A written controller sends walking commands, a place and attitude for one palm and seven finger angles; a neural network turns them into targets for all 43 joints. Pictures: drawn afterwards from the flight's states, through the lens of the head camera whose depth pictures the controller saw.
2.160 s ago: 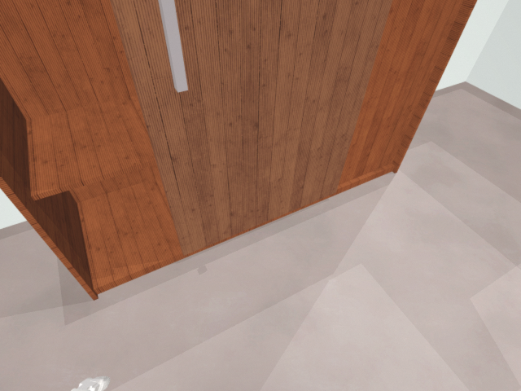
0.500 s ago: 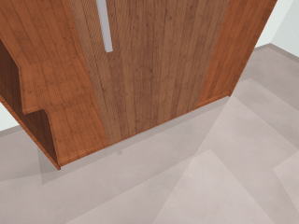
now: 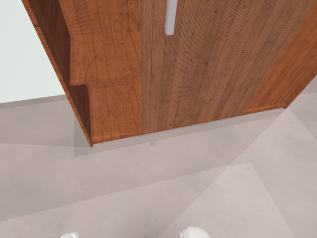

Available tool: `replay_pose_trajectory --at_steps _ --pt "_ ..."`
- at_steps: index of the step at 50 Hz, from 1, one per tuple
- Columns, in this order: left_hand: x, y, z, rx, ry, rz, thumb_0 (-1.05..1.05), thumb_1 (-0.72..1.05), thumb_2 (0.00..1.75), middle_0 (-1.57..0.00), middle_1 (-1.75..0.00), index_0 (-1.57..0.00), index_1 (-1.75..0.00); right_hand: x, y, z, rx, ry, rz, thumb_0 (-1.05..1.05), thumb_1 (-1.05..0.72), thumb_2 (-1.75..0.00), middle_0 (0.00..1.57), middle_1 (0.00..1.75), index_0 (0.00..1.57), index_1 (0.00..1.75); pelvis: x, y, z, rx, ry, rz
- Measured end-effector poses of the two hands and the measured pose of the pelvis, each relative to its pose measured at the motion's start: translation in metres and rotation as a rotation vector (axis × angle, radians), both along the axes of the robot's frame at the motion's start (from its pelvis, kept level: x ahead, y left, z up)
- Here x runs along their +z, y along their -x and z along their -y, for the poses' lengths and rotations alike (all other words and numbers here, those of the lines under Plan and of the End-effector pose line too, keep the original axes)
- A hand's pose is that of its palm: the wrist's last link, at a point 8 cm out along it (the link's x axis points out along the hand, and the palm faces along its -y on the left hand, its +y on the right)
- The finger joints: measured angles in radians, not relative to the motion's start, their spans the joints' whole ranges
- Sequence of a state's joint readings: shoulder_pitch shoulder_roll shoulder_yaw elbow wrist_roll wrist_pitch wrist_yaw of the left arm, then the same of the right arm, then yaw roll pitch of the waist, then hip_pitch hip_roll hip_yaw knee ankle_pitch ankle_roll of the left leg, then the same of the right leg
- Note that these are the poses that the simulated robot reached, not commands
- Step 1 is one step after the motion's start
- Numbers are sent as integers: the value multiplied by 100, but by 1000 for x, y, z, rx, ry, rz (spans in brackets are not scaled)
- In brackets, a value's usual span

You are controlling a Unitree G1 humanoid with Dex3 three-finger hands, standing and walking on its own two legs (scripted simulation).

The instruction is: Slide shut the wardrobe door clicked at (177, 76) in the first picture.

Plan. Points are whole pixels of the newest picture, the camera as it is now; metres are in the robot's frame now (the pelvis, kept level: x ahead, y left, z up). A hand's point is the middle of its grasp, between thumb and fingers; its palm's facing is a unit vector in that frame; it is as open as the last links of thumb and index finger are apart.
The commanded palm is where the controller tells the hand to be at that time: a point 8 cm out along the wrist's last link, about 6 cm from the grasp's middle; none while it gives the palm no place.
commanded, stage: turn to face it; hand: right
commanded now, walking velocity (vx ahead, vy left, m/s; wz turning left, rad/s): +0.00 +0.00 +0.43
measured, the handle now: out of the picture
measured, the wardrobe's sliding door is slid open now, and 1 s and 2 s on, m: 0.37 0.37 0.37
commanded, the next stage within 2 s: take the last steps up to it in 0.38 s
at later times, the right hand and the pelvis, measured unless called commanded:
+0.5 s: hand out of the picture +0.09 -0.28 -0.17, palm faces -0.15 +0.97 -0.20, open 7.4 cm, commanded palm none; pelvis -0.02 -0.08 +0.01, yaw +13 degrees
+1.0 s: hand out of the picture +0.09 -0.21 -0.17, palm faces -0.20 +0.96 -0.20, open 7.2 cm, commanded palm none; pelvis +0.04 -0.04 +0.00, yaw +15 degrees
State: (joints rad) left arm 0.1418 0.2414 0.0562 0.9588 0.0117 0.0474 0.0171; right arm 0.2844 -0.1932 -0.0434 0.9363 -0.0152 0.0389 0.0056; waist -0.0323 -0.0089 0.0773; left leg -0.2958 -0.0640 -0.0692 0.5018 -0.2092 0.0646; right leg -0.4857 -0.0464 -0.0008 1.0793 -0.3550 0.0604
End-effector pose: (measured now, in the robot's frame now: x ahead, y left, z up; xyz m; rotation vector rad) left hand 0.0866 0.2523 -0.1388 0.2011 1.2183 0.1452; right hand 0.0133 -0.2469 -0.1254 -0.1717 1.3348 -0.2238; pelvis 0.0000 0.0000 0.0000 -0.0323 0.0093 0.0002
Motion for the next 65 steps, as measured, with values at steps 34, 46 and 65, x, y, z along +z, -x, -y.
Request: replay_pose_trajectory --at_steps 34,46,65 --pt "11 197 116 403 16 -149 1 91 89 -20 -30 -20 -30 -12 -89 44 369 -88 37 0 -91 -90 20 30 19 29 5 15 77 285 -53 1" --pt "-3 217 100 427 111 -332 1 91 89 -20 -30 -20 -30 -7 -105 5 303 -60 135 -1 -95 -90 20 30 20 30 1 -20 39 275 -42 20" --pt "-1 -117 83 231 -26 84 0 91 89 -20 -30 -20 -30 -45 -124 61 164 -110 -293 1 -91 -90 20 30 20 30 -22 -180 80 261 -55 18"
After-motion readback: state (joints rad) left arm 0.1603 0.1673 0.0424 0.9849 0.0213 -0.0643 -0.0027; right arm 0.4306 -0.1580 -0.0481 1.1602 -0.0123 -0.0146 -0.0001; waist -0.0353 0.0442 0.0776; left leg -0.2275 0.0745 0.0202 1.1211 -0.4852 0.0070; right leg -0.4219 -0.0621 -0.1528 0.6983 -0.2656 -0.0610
